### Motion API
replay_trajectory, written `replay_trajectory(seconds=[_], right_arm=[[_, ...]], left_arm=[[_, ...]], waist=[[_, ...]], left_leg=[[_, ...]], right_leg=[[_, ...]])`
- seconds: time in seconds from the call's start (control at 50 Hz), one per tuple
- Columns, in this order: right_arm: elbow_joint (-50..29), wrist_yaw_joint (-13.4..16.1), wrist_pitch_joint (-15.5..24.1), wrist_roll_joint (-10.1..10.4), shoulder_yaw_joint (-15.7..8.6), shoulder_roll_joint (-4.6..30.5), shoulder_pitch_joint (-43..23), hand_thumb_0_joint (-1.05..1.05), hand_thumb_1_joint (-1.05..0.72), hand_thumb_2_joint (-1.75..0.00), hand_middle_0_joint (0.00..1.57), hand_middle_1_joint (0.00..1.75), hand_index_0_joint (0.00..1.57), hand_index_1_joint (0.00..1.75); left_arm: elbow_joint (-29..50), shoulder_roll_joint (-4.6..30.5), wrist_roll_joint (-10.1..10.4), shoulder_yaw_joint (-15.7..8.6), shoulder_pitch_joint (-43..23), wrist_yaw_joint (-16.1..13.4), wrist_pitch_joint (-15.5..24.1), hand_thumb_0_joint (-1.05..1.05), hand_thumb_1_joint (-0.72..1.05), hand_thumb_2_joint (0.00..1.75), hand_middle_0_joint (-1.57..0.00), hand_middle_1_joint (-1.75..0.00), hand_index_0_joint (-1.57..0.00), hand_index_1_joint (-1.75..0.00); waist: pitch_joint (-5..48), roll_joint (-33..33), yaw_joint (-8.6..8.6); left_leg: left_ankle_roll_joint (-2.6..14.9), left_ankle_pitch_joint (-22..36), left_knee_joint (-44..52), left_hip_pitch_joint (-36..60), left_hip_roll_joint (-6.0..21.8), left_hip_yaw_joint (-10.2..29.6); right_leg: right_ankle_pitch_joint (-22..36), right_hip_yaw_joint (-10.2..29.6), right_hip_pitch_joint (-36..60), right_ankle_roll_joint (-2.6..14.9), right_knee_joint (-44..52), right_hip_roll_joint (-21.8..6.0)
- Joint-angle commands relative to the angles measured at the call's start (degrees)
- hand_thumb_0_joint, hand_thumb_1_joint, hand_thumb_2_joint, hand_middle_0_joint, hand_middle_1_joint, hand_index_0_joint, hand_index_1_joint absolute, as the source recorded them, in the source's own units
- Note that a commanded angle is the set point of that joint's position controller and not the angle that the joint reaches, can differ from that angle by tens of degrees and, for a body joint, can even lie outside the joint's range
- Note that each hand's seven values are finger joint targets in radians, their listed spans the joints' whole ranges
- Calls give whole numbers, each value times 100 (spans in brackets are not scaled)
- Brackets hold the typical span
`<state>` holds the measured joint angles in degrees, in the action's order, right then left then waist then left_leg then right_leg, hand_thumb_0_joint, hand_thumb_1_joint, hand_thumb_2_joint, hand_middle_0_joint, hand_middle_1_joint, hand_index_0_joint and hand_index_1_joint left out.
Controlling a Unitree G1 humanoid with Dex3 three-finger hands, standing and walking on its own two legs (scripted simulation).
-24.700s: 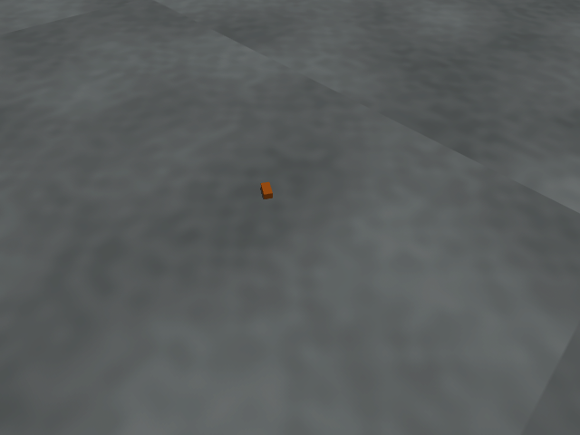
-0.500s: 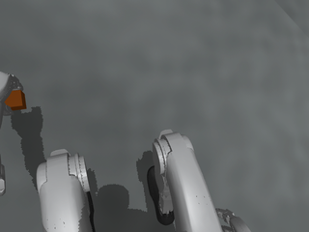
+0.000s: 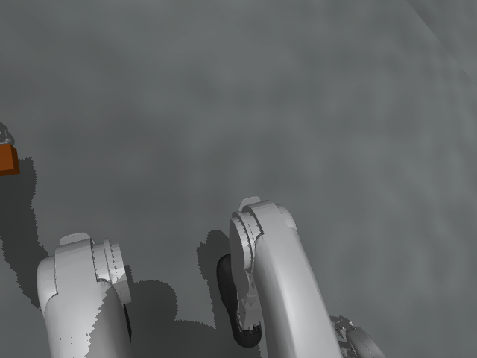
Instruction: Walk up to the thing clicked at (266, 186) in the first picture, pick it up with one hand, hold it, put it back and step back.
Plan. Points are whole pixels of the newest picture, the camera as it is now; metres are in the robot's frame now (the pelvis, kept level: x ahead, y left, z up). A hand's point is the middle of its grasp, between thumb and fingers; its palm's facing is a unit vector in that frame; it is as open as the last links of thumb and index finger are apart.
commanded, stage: rest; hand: left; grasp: from above
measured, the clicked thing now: out of the picture +0.46 +0.31 -0.23
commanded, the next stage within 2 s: open in 1.28 s
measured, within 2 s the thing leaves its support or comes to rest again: rests again in 0.88 s
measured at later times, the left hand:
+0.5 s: hand out of the picture +0.45 +0.30 -0.24, palm faces -0.47 -0.11 -0.87, open 7.2 cm
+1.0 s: hand (2, 168) +0.45 +0.30 -0.26, palm faces -0.47 -0.11 -0.88, open 7.2 cm
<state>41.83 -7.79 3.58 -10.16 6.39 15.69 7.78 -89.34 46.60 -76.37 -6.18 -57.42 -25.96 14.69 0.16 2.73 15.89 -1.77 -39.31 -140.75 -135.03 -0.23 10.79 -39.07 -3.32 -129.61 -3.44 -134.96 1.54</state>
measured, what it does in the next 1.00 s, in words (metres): stands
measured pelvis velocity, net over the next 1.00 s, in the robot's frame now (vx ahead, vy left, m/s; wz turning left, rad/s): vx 0.01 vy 0.00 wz -0.07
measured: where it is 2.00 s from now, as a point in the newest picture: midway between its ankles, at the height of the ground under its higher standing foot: (183, 337)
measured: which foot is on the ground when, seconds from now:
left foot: down 0.00-1.00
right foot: down 0.00-1.00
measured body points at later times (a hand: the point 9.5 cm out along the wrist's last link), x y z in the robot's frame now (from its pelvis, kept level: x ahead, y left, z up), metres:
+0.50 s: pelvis +0.01 +0.00 -0.02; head +0.28 +0.09 +0.33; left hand +0.47 +0.30 -0.19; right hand +0.05 -0.27 -0.10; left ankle +0.07 +0.13 -0.28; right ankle +0.10 -0.13 -0.28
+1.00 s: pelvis +0.01 +0.00 -0.02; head +0.28 +0.11 +0.32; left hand +0.47 +0.30 -0.21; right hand +0.06 -0.26 -0.09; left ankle +0.07 +0.13 -0.28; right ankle +0.10 -0.13 -0.28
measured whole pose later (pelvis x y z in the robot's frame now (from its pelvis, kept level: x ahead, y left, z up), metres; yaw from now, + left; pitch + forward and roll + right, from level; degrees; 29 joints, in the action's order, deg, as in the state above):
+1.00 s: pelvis +0.01 +0.00 -0.02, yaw -4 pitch +30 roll -13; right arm 40.8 -12.1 9.2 -15.1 13.1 17.4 4.0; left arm -96.8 53.4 -75.3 -7.3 -58.4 -33.8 14.1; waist -6.3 6.2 19.3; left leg -2.2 -42.1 -146.2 -135.5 0.2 14.9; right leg -39.7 -6.3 -129.5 -4.2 -137.4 3.1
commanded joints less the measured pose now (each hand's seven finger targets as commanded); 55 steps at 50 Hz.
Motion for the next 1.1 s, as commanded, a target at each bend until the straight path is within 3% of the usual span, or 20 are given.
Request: replay_trajectory(seconds=[0.0,0.04,0.08,0.18,0.22,0.24,0.38,0.46,0.54,0.56,0.58,0.64,0.7,0.74,0.78,0.82,0.92,0.94,0.96,1.08], right_arm=[[-3,43,71,-100,-433,1530,1188,0,-91,-90,20,30,20,30],[2,30,83,-89,-423,1570,1193,0,-91,-90,20,30,20,30],[0,-9,137,-138,-393,1555,1154,0,-91,-90,20,30,20,30],[15,-57,190,-177,-329,1638,1205,0,-90,-90,20,30,20,30],[-2,-83,208,-221,-277,1660,1191,0,-90,-90,20,30,20,30],[-1,-79,201,-191,-263,1637,1135,0,-90,-90,20,30,20,30],[13,-128,273,-295,-170,1762,1076,0,-90,-90,20,30,20,30],[-22,-149,302,-339,-98,1760,1026,0,-90,-90,20,30,20,30],[14,-213,370,-416,-36,1793,948,0,-90,-90,20,30,20,30],[-43,-215,394,-434,-36,1891,934,0,-90,-90,20,30,20,30],[9,-225,397,-390,-24,1820,944,0,-90,-90,20,30,20,30],[-82,-257,463,-469,-10,1934,877,0,-90,-90,20,30,20,30],[-22,-289,475,-446,22,1866,859,0,-90,-90,20,30,20,30],[21,-330,512,-479,63,1883,804,0,-90,-90,20,30,20,30],[-46,-310,500,-428,38,1926,828,0,-90,-90,20,30,20,30],[-9,-334,498,-468,75,1907,778,0,-90,-90,20,30,20,30],[-28,-367,553,-490,129,1943,785,0,-90,-90,20,30,20,30],[-18,-373,558,-489,152,1941,766,0,-90,-90,20,30,20,30],[-12,-385,577,-502,168,1967,803,0,-90,-90,20,30,20,30],[-97,-412,656,-505,229,2012,699,0,-90,-90,20,30,20,30]], left_arm=[[719,1417,45,-122,-1908,-404,-26,0,91,29,-127,-24,-129,-22],[770,1613,48,-222,-1865,-454,-59,0,88,29,-125,-24,-127,-22],[476,1459,97,-158,-1722,-462,-117,0,91,27,-124,-26,-128,-23],[600,1720,199,-330,-1665,-476,-123,0,89,32,-124,-25,-127,-22],[480,1669,223,-253,-1671,-459,-87,0,89,30,-123,-25,-126,-22],[572,1765,221,-260,-1659,-472,-56,0,88,31,-123,-24,-126,-21],[304,1891,151,-346,-1591,-629,27,0,93,34,-128,-23,-129,-21],[446,2072,90,-437,-1508,-760,63,0,93,33,-128,-22,-129,-21],[155,1921,109,-250,-1606,-836,18,0,92,33,-128,-20,-129,-20],[94,2062,85,-350,-1596,-863,10,0,93,33,-129,-21,-130,-20],[311,2100,152,-363,-1547,-891,11,0,92,33,-128,-19,-129,-18],[67,2013,80,-311,-1519,-891,-40,0,93,31,-129,-19,-130,-18],[288,2073,171,-303,-1544,-935,-36,0,91,32,-127,-20,-129,-19],[-3,1921,190,-156,-1543,-938,-71,0,90,32,-127,-19,-128,-18],[181,2154,222,-372,-1399,-980,-65,0,89,35,-127,-20,-127,-20],[4,1980,191,-187,-1518,-981,-68,0,89,34,-126,-20,-127,-20],[-162,1936,212,-112,-1591,-1011,-45,0,89,34,-125,-22,-126,-21],[-92,2019,219,-140,-1578,-1036,-39,0,87,34,-125,-20,-126,-20],[-155,1984,182,-112,-1594,-1033,-55,0,87,33,-126,-19,-126,-19],[-69,2165,221,-204,-1593,-1125,16,0,89,34,-126,-21,-126,-21]], waist=[[3767,-2387,165],[3958,-2461,48],[3647,-2314,142],[3791,-2211,124],[3733,-2136,237],[3852,-2188,140],[3479,-2150,295],[3776,-2412,208],[3464,-2294,385],[3383,-2268,427],[3494,-2440,253],[3289,-2446,455],[3525,-2577,336],[3288,-2376,451],[3577,-2555,317],[3373,-2490,447],[3090,-2406,573],[3160,-2423,483],[3136,-2381,569],[3293,-2539,506]], left_leg=[[239,995,1361,3197,52,-706],[233,1133,1348,3260,49,-699],[242,989,1307,3096,61,-689],[265,1175,1174,2967,67,-671],[272,1158,1113,2871,85,-629],[278,1152,1105,2880,95,-627],[260,1138,918,2807,112,-604],[235,1357,951,3024,137,-562],[260,1171,865,2851,155,-523],[259,1168,826,2787,145,-526],[245,1213,933,2853,152,-529],[199,1256,868,3017,161,-483],[223,1232,914,3022,160,-482],[237,1150,853,2856,183,-451],[202,1401,926,3068,177,-421],[213,1309,895,2927,191,-411],[224,1100,892,2815,185,-391],[218,1125,920,2851,195,-374],[222,1193,853,2915,184,-378],[195,1258,920,2997,210,-349]], right_leg=[[1261,-778,1628,508,1119,152],[1379,-773,1693,520,1080,162],[1277,-806,1585,512,1052,178],[1474,-817,1892,468,1037,189],[1481,-847,1931,460,1039,218],[1491,-814,2015,456,1041,233],[1491,-906,1924,462,999,261],[1702,-914,2180,450,923,280],[1622,-947,2028,434,917,309],[1616,-976,2037,441,915,298],[1631,-936,2142,442,923,305],[1612,-1059,1896,479,829,302],[1659,-1000,2135,447,879,310],[1626,-1045,1977,440,852,337],[1786,-1041,2154,458,825,320],[1731,-1063,2026,451,832,340],[1588,-1093,2009,438,870,336],[1584,-1097,2022,447,866,357],[1655,-1113,2034,430,847,342],[1700,-1123,2201,431,885,372]])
